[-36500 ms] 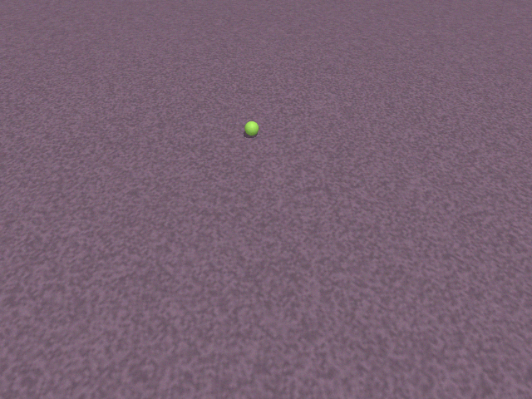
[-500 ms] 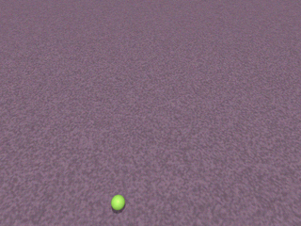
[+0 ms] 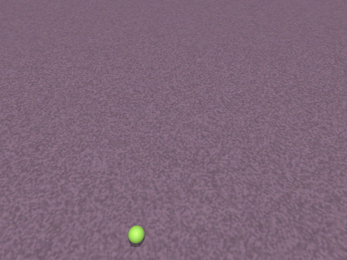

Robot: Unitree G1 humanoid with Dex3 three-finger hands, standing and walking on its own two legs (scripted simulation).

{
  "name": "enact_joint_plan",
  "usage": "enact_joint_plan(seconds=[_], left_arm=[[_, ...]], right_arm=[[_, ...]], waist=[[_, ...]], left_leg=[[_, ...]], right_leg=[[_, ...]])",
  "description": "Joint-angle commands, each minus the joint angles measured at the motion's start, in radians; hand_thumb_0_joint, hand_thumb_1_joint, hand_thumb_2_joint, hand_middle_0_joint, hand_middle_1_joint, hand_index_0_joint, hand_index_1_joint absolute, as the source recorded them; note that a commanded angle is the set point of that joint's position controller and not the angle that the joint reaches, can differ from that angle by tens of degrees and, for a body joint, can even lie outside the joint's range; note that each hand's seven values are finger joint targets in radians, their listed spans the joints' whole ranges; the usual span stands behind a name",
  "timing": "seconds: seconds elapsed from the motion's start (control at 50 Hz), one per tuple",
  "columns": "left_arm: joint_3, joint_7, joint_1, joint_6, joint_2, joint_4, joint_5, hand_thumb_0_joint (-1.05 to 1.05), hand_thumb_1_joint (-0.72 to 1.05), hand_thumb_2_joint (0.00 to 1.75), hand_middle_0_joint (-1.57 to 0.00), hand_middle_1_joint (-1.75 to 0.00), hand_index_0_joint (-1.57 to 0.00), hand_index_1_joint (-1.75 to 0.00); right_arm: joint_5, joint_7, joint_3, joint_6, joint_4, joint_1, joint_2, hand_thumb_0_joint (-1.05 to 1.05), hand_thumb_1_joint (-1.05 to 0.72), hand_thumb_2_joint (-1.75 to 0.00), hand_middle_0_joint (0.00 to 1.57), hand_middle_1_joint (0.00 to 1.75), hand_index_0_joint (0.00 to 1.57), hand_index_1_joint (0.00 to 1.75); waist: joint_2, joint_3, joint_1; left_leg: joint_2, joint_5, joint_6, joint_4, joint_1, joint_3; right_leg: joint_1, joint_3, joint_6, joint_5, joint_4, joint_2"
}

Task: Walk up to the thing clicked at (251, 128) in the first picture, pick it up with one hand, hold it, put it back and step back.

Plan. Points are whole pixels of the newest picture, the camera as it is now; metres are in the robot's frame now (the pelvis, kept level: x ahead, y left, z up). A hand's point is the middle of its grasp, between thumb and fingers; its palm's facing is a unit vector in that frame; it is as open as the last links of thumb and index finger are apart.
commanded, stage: stand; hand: left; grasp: from above
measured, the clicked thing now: (136, 234) +0.38 +0.20 -0.74
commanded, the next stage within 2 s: step back in 0.58 s
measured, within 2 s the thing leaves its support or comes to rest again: neither
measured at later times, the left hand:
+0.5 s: hand out of the picture +0.07 +0.24 -0.16, palm faces +0.00 -0.94 -0.33, open 7.3 cm
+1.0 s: hand out of the picture +0.05 +0.28 -0.17, palm faces -0.02 -0.92 -0.39, open 7.3 cm
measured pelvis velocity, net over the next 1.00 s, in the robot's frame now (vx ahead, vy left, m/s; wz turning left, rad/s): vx -0.07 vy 0.00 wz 0.01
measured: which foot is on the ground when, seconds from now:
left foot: down 0.00-1.00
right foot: down 0.00-0.90, up 0.92-1.00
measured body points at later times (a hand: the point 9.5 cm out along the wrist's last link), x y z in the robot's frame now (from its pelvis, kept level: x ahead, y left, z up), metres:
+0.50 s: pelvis +0.00 -0.01 +0.00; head +0.00 -0.01 +0.45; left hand +0.07 +0.29 -0.13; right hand +0.07 -0.30 -0.14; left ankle +0.02 +0.12 -0.75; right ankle -0.01 -0.14 -0.75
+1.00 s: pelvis -0.07 +0.00 -0.02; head -0.01 +0.01 +0.42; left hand +0.05 +0.33 -0.15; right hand +0.02 -0.31 -0.14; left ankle +0.01 +0.12 -0.75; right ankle -0.07 -0.13 -0.70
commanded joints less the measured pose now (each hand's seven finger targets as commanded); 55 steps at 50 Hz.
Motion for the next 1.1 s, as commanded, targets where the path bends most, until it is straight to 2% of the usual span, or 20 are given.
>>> enact_joint_plan(seconds=[0.0,0.14,0.18,0.32,0.38,0.46,0.54,0.56,0.64,0.76,0.8,0.82,0.84,0.86,0.88,0.9,0.92,0.98,1.04,1.08], left_arm=[[0.036,0.015,-0.033,-0.015,0.197,-0.05,0.0,0.0,0.9,0.9,-0.2,-0.3,-0.2,-0.3],[0.038,0.013,-0.042,-0.022,0.213,-0.058,-0.001,0.0,0.9,0.9,-0.2,-0.3,-0.2,-0.3],[0.035,0.013,-0.037,-0.024,0.216,-0.063,-0.002,0.0,0.9,0.9,-0.2,-0.3,-0.2,-0.3],[0.033,0.011,-0.033,-0.024,0.218,-0.063,-0.003,0.0,0.9,0.9,-0.2,-0.3,-0.2,-0.3],[0.032,0.012,-0.039,-0.027,0.223,-0.068,-0.002,0.0,0.9,0.9,-0.2,-0.3,-0.2,-0.3],[0.029,0.011,-0.034,-0.024,0.22,-0.064,-0.004,0.0,0.9,0.9,-0.2,-0.3,-0.2,-0.3],[0.029,0.01,-0.031,-0.026,0.222,-0.07,-0.003,0.0,0.9,0.9,-0.2,-0.3,-0.2,-0.3],[0.071,0.015,-0.037,-0.017,0.302,-0.083,-0.022,0.0,0.9,0.9,-0.2,-0.3,-0.2,-0.3],[0.079,0.024,-0.013,-0.008,0.281,-0.13,-0.025,0.0,0.9,0.9,-0.2,-0.3,-0.2,-0.3],[0.087,0.018,-0.062,0.016,0.298,-0.215,-0.014,0.0,0.9,0.9,-0.2,-0.3,-0.2,-0.3],[0.089,0.016,-0.08,0.023,0.307,-0.241,-0.007,0.0,0.9,0.9,-0.2,-0.3,-0.2,-0.3],[0.09,0.015,-0.086,0.026,0.303,-0.251,-0.004,0.0,0.9,0.9,-0.2,-0.3,-0.2,-0.3],[0.088,0.014,-0.076,0.031,0.292,-0.256,-0.007,0.0,0.9,0.9,-0.2,-0.3,-0.2,-0.3],[0.081,0.013,-0.078,0.035,0.26,-0.257,-0.008,0.0,0.9,0.9,-0.2,-0.3,-0.2,-0.3],[0.083,0.015,-0.036,0.043,0.241,-0.249,-0.005,0.0,0.9,0.9,-0.2,-0.3,-0.2,-0.3],[0.089,0.019,-0.013,0.05,0.25,-0.248,0.002,0.0,0.9,0.9,-0.2,-0.3,-0.2,-0.3],[0.09,0.018,0.011,0.052,0.251,-0.244,0.0,0.0,0.9,0.9,-0.2,-0.3,-0.2,-0.3],[0.093,0.011,0.072,0.049,0.248,-0.23,-0.016,0.0,0.9,0.9,-0.2,-0.3,-0.2,-0.3],[0.097,0.007,0.092,0.042,0.237,-0.254,-0.008,0.0,0.9,0.9,-0.2,-0.3,-0.2,-0.3],[0.099,0.007,0.11,0.03,0.232,-0.255,-0.005,0.0,0.9,0.9,-0.2,-0.3,-0.2,-0.3]], right_arm=[[0.002,-0.014,-0.036,-0.015,-0.055,-0.038,-0.209,0.0,-0.9,-0.9,0.2,0.3,0.2,0.3],[0.003,-0.008,-0.036,-0.017,-0.058,-0.038,-0.209,0.0,-0.9,-0.9,0.2,0.3,0.2,0.3],[0.003,-0.007,-0.037,-0.018,-0.061,-0.049,-0.212,0.0,-0.9,-0.9,0.2,0.3,0.2,0.3],[0.003,-0.007,-0.034,-0.016,-0.058,-0.04,-0.214,0.0,-0.9,-0.9,0.2,0.3,0.2,0.3],[0.004,-0.006,-0.033,-0.016,-0.06,-0.039,-0.213,0.0,-0.9,-0.9,0.2,0.3,0.2,0.3],[0.005,-0.005,-0.034,-0.015,-0.056,-0.036,-0.219,0.0,-0.9,-0.9,0.2,0.3,0.2,0.3],[0.004,-0.005,-0.034,-0.017,-0.057,-0.035,-0.222,0.0,-0.9,-0.9,0.2,0.3,0.2,0.3],[0.015,0.002,-0.052,0.003,-0.081,-0.074,-0.28,0.0,-0.9,-0.9,0.2,0.3,0.2,0.3],[0.03,0.004,-0.062,0.019,-0.12,-0.041,-0.259,0.0,-0.9,-0.9,0.2,0.3,0.2,0.3],[0.021,0.01,-0.078,0.044,-0.17,-0.018,-0.26,0.0,-0.9,-0.9,0.2,0.3,0.2,0.3],[0.018,0.014,-0.084,0.047,-0.183,0.003,-0.267,0.0,-0.9,-0.9,0.2,0.3,0.2,0.3],[0.014,0.015,-0.089,0.046,-0.191,0.013,-0.275,0.0,-0.9,-0.9,0.2,0.3,0.2,0.3],[0.013,0.017,-0.096,0.044,-0.201,0.011,-0.298,0.0,-0.9,-0.9,0.2,0.3,0.2,0.3],[0.009,0.02,-0.102,0.041,-0.209,0.015,-0.327,0.0,-0.9,-0.9,0.2,0.3,0.2,0.3],[0.003,0.019,-0.113,0.035,-0.221,-0.016,-0.372,0.0,-0.9,-0.9,0.2,0.3,0.2,0.3],[-0.012,0.017,-0.119,0.029,-0.238,-0.002,-0.388,0.0,-0.9,-0.9,0.2,0.3,0.2,0.3],[-0.013,0.011,-0.115,0.028,-0.252,-0.02,-0.377,0.0,-0.9,-0.9,0.2,0.3,0.2,0.3],[-0.019,-0.001,-0.1,0.025,-0.298,-0.1,-0.315,0.0,-0.9,-0.9,0.2,0.3,0.2,0.3],[-0.02,-0.008,-0.097,0.028,-0.306,-0.037,-0.299,0.0,-0.9,-0.9,0.2,0.3,0.2,0.3],[-0.016,-0.01,-0.094,0.037,-0.31,-0.044,-0.302,0.0,-0.9,-0.9,0.2,0.3,0.2,0.3]], waist=[[0.006,-0.033,-0.003],[-0.002,-0.045,-0.007],[-0.001,-0.073,0.0],[0.004,-0.058,-0.003],[-0.001,-0.079,-0.005],[0.005,-0.048,-0.006],[0.011,-0.066,-0.004],[-0.009,0.045,-0.009],[-0.014,-0.086,-0.016],[-0.046,-0.129,-0.022],[-0.074,-0.134,-0.031],[-0.047,-0.141,-0.036],[-0.003,-0.131,-0.038],[0.092,-0.105,-0.047],[0.222,-0.111,-0.039],[0.174,-0.119,-0.041],[0.158,-0.105,-0.026],[0.138,-0.1,0.028],[0.155,-0.146,0.005],[0.169,-0.148,0.009]], left_leg=[[0.115,0.08,0.029,-0.055,-0.005,-0.087],[0.116,0.089,0.028,-0.054,0.0,-0.088],[0.12,0.148,0.029,-0.039,0.03,-0.087],[0.117,0.1,0.027,-0.05,0.01,-0.087],[0.121,0.156,0.03,-0.035,0.02,-0.085],[0.119,0.108,0.026,-0.05,0.009,-0.089],[0.121,0.123,0.026,-0.043,0.013,-0.086],[0.104,0.278,0.048,0.054,-0.069,-0.099],[0.1,0.346,0.068,0.163,-0.035,-0.07],[0.046,0.129,0.082,0.294,-0.091,-0.064],[0.045,0.057,0.098,0.325,-0.091,-0.074],[0.071,0.077,0.116,0.295,-0.099,-0.107],[0.122,0.11,0.154,0.22,-0.118,-0.168],[0.22,0.148,0.202,0.068,-0.169,-0.279],[0.334,0.141,0.266,-0.044,-0.194,-0.433],[0.354,0.076,0.292,-0.052,-0.204,-0.484],[0.363,0.024,0.301,-0.048,-0.215,-0.478],[0.252,0.085,0.244,0.047,-0.213,-0.242],[0.259,0.108,0.253,0.086,-0.065,-0.242],[0.249,0.183,0.23,0.147,-0.041,-0.224]], right_leg=[[-0.04,0.07,-0.035,0.065,-0.059,-0.088],[-0.039,0.079,-0.037,0.067,-0.062,-0.094],[-0.031,0.076,-0.038,0.116,-0.058,-0.098],[-0.036,0.078,-0.038,0.081,-0.064,-0.095],[-0.018,0.077,-0.037,0.14,-0.055,-0.101],[-0.046,0.077,-0.039,0.08,-0.066,-0.094],[-0.031,0.08,-0.042,0.11,-0.061,-0.096],[-0.118,0.089,-0.049,0.284,0.024,-0.084],[-0.091,0.081,-0.099,0.345,0.095,-0.092],[-0.184,0.164,-0.176,0.223,0.143,-0.153],[-0.228,0.179,-0.187,0.157,0.173,-0.163],[-0.239,0.153,-0.178,0.116,0.224,-0.138],[-0.266,0.112,-0.146,0.022,0.309,-0.071],[-0.271,0.041,-0.092,-0.133,0.433,0.038],[-0.278,0.032,-0.072,-0.376,0.644,0.13],[-0.299,0.131,-0.071,-0.435,0.771,0.136],[-0.326,0.15,-0.073,-0.421,0.823,0.117],[-0.339,0.147,-0.069,-0.313,0.857,0.097],[-0.341,0.099,-0.029,-0.331,0.653,0.066],[-0.288,0.086,-0.026,-0.313,0.413,0.022]])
